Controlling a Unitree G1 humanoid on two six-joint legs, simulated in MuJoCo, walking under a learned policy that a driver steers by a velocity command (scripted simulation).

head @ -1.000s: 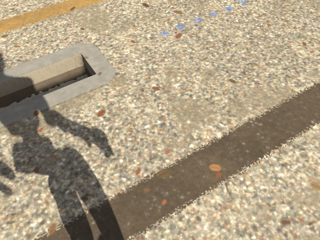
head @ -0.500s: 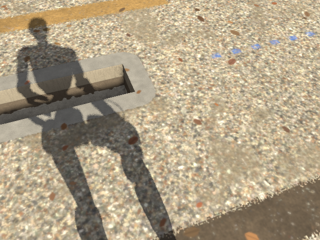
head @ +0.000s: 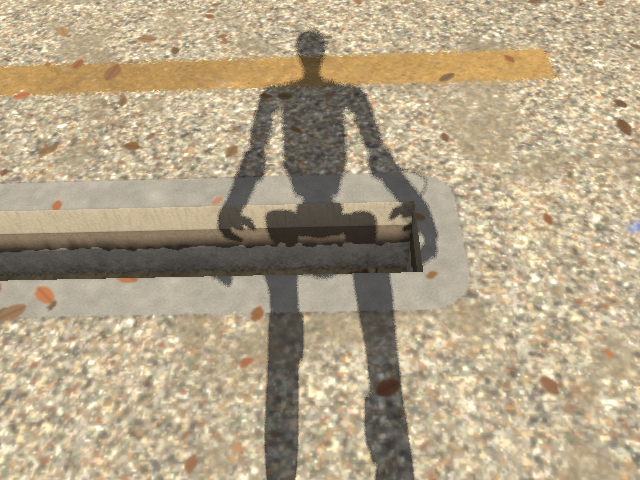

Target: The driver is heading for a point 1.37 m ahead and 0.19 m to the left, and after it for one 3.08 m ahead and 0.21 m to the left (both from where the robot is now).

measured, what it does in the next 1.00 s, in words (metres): walks ahead, turning left: left foot, then right foot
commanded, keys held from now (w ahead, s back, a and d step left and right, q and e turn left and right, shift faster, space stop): w+q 0.16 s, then q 0.24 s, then no key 0.50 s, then w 0.10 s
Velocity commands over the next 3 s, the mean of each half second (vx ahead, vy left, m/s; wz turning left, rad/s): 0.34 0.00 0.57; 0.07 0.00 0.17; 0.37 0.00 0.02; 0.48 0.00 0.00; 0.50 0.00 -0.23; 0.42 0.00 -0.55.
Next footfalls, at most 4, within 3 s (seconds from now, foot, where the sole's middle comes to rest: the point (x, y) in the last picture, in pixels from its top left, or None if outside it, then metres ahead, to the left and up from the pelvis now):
0.26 left None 0.28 0.13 -0.78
0.82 right None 0.35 -0.03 -0.78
1.58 right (322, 394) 0.67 0.07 -0.78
2.12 left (221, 319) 0.87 0.33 -0.78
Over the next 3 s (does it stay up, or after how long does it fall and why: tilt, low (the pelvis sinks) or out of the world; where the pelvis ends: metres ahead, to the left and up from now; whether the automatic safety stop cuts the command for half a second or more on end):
stays up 1.28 0.30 -0.02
